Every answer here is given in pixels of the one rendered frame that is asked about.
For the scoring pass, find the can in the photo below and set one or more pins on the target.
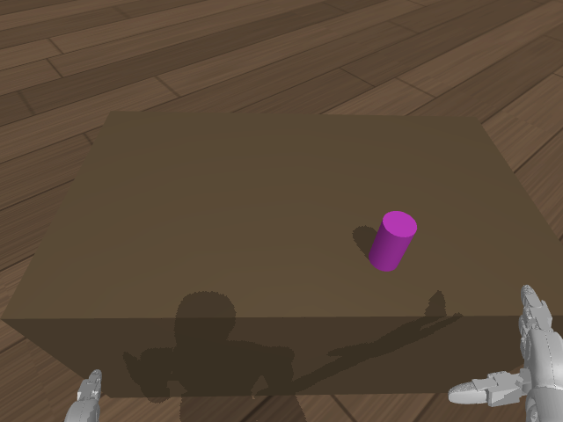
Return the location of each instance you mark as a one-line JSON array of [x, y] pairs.
[[393, 237]]

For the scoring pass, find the right robot arm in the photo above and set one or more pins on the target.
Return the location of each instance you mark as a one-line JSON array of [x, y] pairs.
[[544, 405]]

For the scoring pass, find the right robot hand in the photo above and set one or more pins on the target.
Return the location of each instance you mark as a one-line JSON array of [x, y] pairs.
[[542, 350]]

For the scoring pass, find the left robot hand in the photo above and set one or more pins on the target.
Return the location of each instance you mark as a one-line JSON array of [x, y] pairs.
[[87, 409]]

